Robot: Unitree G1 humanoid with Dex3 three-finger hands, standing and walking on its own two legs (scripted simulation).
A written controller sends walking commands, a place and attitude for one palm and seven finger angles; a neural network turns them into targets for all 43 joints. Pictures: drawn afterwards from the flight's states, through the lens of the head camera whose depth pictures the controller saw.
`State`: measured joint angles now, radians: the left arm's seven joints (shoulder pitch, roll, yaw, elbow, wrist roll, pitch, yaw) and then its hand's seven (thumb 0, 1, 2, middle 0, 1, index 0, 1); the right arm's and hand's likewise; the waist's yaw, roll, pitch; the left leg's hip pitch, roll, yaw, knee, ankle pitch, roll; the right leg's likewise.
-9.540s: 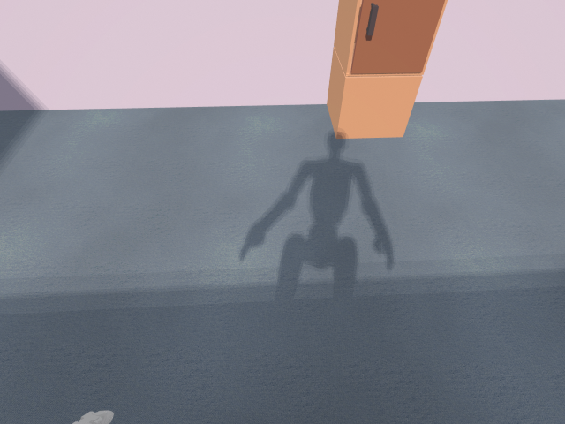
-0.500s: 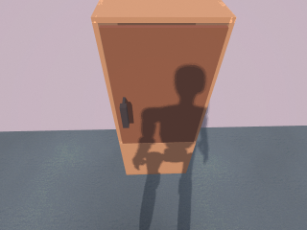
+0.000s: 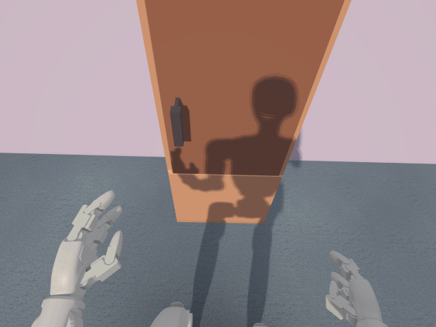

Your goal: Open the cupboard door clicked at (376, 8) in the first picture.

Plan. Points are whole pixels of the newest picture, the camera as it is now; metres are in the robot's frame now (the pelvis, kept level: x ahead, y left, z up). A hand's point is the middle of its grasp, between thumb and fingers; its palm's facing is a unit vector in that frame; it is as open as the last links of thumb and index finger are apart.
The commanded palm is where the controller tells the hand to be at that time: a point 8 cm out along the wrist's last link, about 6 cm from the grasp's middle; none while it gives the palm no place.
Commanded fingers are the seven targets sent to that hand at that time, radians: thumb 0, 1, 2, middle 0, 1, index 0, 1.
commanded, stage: raise the hand with hooked fingers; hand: left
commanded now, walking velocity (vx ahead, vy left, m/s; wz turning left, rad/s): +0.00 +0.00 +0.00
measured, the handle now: (178, 122) +0.60 +0.15 -0.01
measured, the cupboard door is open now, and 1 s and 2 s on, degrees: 0 0 0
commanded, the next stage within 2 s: move the hooked fingers beside the handle in 1.80 s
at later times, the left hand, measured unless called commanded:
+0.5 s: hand (98, 261) +0.23 +0.23 +0.00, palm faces +0.06 -1.00 -0.04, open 10.9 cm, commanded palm +0.20 +0.28 +0.00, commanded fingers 0.00 -0.06 0.49 -0.27 -0.92 -0.27 -0.92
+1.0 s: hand (76, 249) +0.24 +0.27 +0.00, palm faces +0.07 -1.00 -0.06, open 13.6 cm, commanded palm +0.23 +0.32 +0.00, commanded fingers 0.00 -0.50 0.30 -0.30 -1.20 -0.30 -1.20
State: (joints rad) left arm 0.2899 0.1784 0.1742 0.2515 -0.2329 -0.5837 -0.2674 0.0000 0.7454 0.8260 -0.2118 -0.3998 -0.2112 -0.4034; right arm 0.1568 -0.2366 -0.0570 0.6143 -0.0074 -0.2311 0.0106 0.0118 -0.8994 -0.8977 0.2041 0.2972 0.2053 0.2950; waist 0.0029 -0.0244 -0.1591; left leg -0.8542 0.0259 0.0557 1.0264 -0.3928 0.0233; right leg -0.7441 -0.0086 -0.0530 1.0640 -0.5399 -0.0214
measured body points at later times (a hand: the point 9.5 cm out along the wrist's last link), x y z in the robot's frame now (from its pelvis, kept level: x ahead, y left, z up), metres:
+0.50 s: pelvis -0.02 -0.01 -0.04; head +0.05 +0.00 +0.41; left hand +0.22 +0.28 +0.00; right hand +0.13 -0.25 -0.14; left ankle +0.06 +0.11 -0.67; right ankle -0.01 -0.10 -0.67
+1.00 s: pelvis -0.01 +0.02 -0.03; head +0.07 +0.05 +0.41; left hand +0.23 +0.33 +0.01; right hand +0.18 -0.21 -0.11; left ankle +0.06 +0.11 -0.67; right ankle -0.01 -0.10 -0.67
